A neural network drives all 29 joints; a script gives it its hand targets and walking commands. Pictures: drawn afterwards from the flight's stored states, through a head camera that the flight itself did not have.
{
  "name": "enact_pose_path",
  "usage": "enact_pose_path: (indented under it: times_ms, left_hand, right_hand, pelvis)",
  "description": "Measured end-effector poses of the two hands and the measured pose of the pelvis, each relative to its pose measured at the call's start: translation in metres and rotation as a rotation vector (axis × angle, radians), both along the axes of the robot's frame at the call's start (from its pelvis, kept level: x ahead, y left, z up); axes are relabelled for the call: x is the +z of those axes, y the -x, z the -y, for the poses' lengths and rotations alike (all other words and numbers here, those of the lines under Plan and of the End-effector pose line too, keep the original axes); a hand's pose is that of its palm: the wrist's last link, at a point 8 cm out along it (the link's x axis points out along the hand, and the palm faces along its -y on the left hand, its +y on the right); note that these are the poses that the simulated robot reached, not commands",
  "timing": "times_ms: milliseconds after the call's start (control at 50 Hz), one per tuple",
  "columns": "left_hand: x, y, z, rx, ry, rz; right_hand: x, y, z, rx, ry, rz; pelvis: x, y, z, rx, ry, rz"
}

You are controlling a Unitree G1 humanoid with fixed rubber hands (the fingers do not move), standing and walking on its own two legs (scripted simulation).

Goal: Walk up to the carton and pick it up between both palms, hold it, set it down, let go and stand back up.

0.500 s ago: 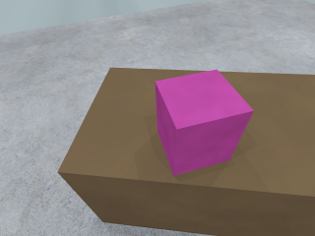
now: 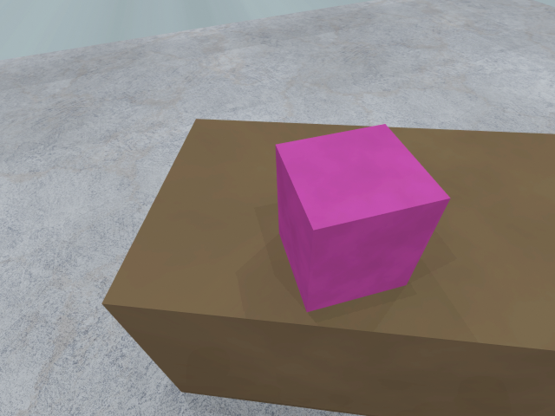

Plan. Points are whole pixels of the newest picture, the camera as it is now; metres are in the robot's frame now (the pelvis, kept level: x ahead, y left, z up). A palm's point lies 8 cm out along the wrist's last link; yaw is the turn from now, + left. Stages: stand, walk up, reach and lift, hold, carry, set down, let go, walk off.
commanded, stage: walk up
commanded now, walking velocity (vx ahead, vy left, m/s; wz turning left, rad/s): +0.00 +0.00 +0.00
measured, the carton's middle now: (345, 219) +0.45 -0.09 +0.00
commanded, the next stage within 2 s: reach and lift in 1.76 s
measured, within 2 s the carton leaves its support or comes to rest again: neither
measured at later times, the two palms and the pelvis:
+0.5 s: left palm out of the picture +0.06 +0.21 -0.13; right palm out of the picture +0.05 -0.41 -0.13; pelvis -0.03 -0.07 -0.03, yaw -2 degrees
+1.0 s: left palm out of the picture +0.08 +0.20 -0.11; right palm out of the picture +0.03 -0.40 -0.11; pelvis -0.04 -0.09 -0.01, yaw -3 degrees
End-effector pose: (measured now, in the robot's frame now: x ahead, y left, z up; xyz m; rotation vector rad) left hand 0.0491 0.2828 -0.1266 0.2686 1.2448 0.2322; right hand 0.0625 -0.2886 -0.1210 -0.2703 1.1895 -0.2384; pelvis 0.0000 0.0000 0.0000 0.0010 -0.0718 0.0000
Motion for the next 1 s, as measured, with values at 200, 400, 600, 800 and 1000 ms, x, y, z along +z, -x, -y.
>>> enact_pose_path:
  times_ms: [200, 400, 600, 800, 1000]
  left_hand:
    - [-0.004, -0.004, -0.010, -0.023, -0.050, -0.020]
    - [-0.007, -0.005, 0.037, -0.099, -0.078, 0.011]
    - [0.001, -0.030, 0.088, -0.100, 0.001, 0.163]
    - [0.007, -0.036, 0.102, -0.122, 0.025, 0.187]
    - [0.019, -0.029, 0.087, -0.113, -0.004, 0.162]
  right_hand:
    - [0.005, 0.008, 0.030, 0.027, 0.093, 0.013]
    - [-0.004, 0.010, 0.111, 0.009, 0.155, 0.059]
    - [-0.018, 0.021, 0.107, 0.023, 0.075, 0.053]
    - [-0.005, 0.031, 0.097, 0.003, 0.005, 0.081]
    - [0.006, 0.029, 0.109, -0.007, 0.035, 0.099]
  pelvis:
    - [-0.010, 0.013, 0.017, -0.002, -0.033, -0.014]
    - [-0.029, 0.030, 0.066, -0.031, 0.004, 0.008]
    - [-0.027, 0.036, 0.078, -0.005, 0.023, 0.001]
    - [-0.015, 0.039, 0.091, -0.034, -0.005, 0.010]
    - [-0.006, 0.042, 0.087, -0.051, -0.006, 0.000]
